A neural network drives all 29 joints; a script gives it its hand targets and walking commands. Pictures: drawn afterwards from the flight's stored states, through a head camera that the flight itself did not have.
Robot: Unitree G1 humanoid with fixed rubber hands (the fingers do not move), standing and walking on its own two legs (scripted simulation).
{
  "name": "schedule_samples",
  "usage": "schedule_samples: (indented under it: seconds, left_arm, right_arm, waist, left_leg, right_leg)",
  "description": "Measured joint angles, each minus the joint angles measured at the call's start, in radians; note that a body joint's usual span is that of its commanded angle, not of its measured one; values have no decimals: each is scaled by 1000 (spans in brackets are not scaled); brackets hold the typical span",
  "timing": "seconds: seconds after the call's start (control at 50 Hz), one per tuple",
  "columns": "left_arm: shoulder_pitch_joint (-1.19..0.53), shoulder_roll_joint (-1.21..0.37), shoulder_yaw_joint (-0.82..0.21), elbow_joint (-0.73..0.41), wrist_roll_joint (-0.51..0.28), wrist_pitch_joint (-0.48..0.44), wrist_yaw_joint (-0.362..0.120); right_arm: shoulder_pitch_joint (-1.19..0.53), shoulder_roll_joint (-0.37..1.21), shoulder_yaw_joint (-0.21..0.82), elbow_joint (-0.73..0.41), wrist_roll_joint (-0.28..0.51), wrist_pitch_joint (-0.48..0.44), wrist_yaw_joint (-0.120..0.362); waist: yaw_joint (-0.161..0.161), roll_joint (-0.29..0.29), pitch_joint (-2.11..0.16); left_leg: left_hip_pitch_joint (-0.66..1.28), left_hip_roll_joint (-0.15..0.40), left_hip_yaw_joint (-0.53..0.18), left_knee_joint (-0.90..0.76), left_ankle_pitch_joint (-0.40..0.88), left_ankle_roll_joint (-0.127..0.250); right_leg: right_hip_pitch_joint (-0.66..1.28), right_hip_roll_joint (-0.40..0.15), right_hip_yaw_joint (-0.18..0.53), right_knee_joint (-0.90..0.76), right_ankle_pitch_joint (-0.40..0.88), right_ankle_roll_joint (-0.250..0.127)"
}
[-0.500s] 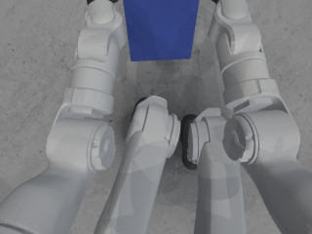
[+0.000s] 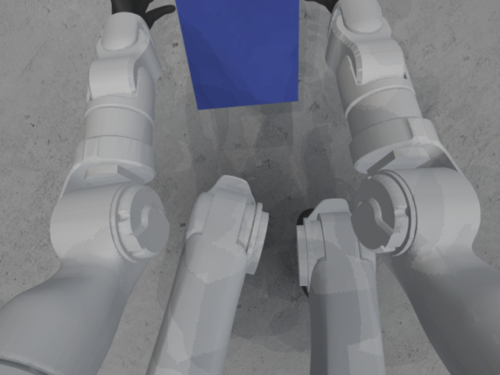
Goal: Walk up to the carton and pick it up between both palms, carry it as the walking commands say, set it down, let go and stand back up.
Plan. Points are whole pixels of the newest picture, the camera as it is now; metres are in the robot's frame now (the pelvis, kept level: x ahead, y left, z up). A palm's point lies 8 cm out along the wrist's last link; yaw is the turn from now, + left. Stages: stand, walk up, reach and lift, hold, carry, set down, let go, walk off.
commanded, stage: set down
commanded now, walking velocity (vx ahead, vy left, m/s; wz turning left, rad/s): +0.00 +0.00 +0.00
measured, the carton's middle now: (240, 17) +0.56 +0.13 -0.27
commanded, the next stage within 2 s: none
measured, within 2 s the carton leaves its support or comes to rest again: rests again in 0.64 s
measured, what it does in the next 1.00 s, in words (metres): stands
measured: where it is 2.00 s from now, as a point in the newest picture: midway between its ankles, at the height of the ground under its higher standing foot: (269, 256)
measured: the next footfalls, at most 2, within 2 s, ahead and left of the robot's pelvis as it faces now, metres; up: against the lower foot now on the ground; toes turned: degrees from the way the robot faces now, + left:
none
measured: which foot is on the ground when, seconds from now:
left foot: down 0.00-1.00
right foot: down 0.00-1.00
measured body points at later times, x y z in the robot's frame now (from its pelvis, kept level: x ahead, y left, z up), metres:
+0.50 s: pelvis +0.04 -0.02 +0.00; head +0.41 +0.02 +0.24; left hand +0.50 +0.25 -0.20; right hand +0.57 +0.00 -0.20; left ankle +0.12 +0.10 -0.36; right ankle +0.11 -0.11 -0.36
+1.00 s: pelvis +0.00 -0.01 -0.02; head +0.36 +0.04 +0.23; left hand +0.48 +0.24 -0.21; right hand +0.55 -0.01 -0.21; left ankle +0.12 +0.10 -0.36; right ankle +0.11 -0.10 -0.36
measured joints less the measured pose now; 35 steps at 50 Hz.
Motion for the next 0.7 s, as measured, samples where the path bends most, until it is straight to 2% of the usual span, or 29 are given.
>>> schedule_samples:
  seconds: [0.08, 0.2, 0.36, 0.52, 0.58, 0.7]
  left_arm:
    - [6, -1, 40, -12, 10, -22, -28]
    - [40, -3, 61, -41, 3, -51, -63]
    - [105, -15, 58, -70, -35, -84, -81]
    - [143, -10, 14, -49, -60, -73, -51]
    - [155, -10, -13, -36, -77, -66, -22]
    - [132, 2, -70, -7, -120, -73, 6]
  right_arm:
    - [3, 18, -5, -15, -8, -28, 2]
    - [32, 43, 12, -51, -4, -57, -13]
    - [74, 70, 42, -79, 2, -86, -55]
    - [119, 75, 83, -71, 15, -76, -71]
    - [135, 67, 106, -64, 35, -69, -83]
    - [98, 18, 149, -18, 69, -62, -84]
  waist:
    - [-2, 1, -2]
    - [3, -16, -20]
    - [9, -9, -50]
    - [-2, -3, -31]
    - [-4, 1, -5]
    - [-4, -6, 53]
  left_leg:
    - [-4, 4, 0, 9, -29, -9]
    - [-9, 7, -13, 23, -80, -32]
    - [-24, 6, -23, 27, -115, -46]
    - [-24, 14, -17, 32, -112, -35]
    - [-18, 19, -9, 38, -104, -26]
    - [3, 29, 11, 59, -77, -11]
  right_leg:
    - [-11, -5, -4, 13, -20, 2]
    - [-26, -8, -23, 29, -58, -32]
    - [-42, -18, -40, 34, -90, -60]
    - [-38, -28, -44, 37, -92, -59]
    - [-30, -32, -42, 43, -86, -54]
    - [-11, -34, -34, 69, -63, -39]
